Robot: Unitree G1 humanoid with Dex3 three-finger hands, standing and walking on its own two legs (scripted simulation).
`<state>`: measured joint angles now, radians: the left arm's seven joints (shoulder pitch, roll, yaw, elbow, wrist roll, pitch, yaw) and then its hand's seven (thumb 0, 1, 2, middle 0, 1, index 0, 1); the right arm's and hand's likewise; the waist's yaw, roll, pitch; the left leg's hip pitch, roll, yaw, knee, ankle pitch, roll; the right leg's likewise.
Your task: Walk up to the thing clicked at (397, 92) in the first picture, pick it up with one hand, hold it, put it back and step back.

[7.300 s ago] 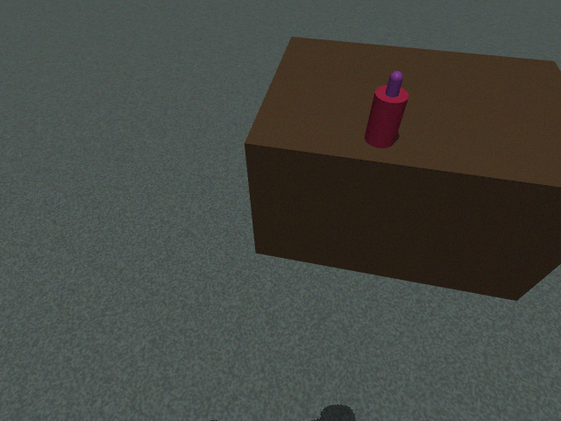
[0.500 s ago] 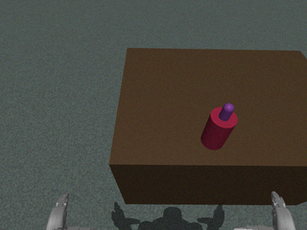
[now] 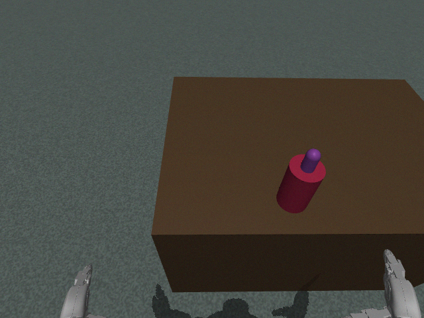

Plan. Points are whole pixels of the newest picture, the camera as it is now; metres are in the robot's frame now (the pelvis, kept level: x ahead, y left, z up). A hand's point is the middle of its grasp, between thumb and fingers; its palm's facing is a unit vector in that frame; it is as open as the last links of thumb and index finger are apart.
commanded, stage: rise first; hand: right
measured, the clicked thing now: (302, 178) +0.46 -0.22 -0.07
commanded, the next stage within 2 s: go down in 0.18 s
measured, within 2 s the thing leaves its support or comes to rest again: neither
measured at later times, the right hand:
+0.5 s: hand (372, 291) +0.18 -0.27 -0.02, palm faces +0.33 +0.89 -0.31, open 17.1 cm
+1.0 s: hand (394, 228) +0.29 -0.35 +0.00, palm faces +0.27 +0.96 -0.07, open 17.5 cm
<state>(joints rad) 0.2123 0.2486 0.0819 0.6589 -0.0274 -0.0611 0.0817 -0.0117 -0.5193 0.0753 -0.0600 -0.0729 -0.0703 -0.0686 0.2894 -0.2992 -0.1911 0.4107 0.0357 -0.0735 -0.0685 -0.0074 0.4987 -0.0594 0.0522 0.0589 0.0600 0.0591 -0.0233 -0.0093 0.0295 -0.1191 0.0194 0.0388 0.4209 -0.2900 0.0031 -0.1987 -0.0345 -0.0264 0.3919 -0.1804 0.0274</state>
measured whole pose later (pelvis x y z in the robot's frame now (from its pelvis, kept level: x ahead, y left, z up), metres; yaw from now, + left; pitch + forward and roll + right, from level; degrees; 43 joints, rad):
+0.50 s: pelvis -0.01 +0.00 +0.00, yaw +0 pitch -1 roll +0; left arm 0.21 0.22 0.09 0.65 0.00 -0.07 0.06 -0.01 -0.51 0.05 -0.06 -0.07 -0.08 -0.06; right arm 0.32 -0.26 -0.25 0.29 0.05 -0.14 -0.03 -0.01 0.46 -0.08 0.04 0.06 0.05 0.06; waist -0.02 -0.02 0.02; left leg -0.13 0.02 0.05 0.44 -0.29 0.00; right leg -0.22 -0.03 -0.02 0.42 -0.18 0.02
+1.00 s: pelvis -0.02 -0.01 -0.03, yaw +1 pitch +7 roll +1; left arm 0.24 0.25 0.03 0.59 0.00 -0.12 0.12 -0.01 -0.50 0.03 -0.06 -0.06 -0.08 -0.05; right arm -0.20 -0.53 -0.55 0.85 0.25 -0.37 0.39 -0.01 0.55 -0.05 0.03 0.06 0.05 0.06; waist 0.04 0.03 -0.04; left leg -0.46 0.01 0.03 0.72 -0.39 -0.01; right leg -0.56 -0.06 -0.02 0.73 -0.31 0.02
